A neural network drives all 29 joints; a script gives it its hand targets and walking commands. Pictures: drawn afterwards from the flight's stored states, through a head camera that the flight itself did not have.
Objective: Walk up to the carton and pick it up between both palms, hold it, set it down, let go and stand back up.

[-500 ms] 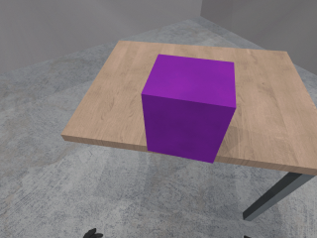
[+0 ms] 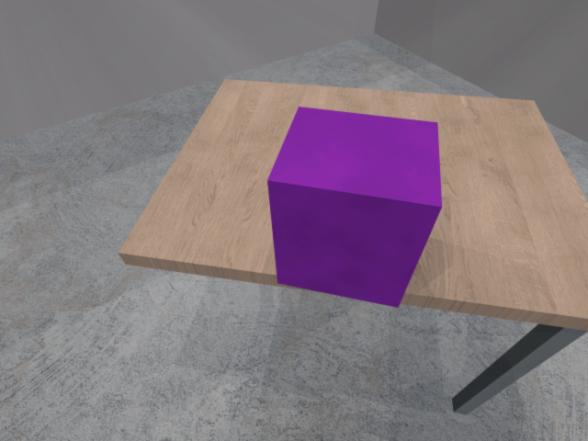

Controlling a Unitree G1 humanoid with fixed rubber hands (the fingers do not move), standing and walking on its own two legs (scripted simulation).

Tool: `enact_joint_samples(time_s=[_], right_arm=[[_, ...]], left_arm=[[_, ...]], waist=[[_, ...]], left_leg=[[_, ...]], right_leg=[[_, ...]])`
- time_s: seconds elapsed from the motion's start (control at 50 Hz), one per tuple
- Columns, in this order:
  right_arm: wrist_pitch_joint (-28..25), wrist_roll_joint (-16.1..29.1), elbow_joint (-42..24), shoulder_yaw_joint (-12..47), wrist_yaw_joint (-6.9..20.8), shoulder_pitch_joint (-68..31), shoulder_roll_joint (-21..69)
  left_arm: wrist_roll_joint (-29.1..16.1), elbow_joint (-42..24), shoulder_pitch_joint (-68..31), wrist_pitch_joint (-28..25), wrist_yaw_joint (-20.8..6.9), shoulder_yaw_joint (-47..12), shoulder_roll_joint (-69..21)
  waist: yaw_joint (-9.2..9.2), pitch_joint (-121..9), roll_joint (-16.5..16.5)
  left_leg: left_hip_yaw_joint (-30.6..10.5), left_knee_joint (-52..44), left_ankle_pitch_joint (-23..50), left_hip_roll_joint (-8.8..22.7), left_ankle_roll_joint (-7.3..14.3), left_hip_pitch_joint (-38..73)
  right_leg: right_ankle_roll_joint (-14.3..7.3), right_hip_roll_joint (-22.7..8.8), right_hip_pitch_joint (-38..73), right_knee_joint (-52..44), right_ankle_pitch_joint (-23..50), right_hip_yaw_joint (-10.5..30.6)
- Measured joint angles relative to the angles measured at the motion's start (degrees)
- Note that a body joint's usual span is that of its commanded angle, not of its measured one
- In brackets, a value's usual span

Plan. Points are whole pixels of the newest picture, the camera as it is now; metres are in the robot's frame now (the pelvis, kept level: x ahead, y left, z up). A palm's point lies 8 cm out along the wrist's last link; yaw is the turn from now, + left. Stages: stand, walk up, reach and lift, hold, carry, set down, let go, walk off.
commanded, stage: stand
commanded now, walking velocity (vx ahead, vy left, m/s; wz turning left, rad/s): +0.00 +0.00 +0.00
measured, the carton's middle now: (350, 210) +0.44 -0.06 +0.07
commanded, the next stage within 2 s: none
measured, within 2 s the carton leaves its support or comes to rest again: neither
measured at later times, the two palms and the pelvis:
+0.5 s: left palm out of the picture +0.01 +0.21 -0.14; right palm out of the picture +0.00 -0.22 -0.14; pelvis +0.01 +0.00 +0.01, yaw +0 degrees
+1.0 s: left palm out of the picture -0.01 +0.20 -0.14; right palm out of the picture -0.03 -0.20 -0.14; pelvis +0.00 +0.00 +0.01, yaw -1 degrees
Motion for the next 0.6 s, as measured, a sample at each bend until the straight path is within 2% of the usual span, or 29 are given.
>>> enact_joint_samples(time_s=[0.6], right_arm=[[-0.3, 0.3, 14.0, -0.4, -1.1, 2.1, 3.1]], left_arm=[[-0.3, 13.2, 1.0, -0.6, 1.3, -0.5, -3.3]], waist=[[-0.32, 1.6, -0.5]], left_leg=[[0.4, -5.7, 2.1, -0.1, 0.0, 5.8]], right_leg=[[0.2, -0.1, 5.6, -5.5, 2.0, 0.4]])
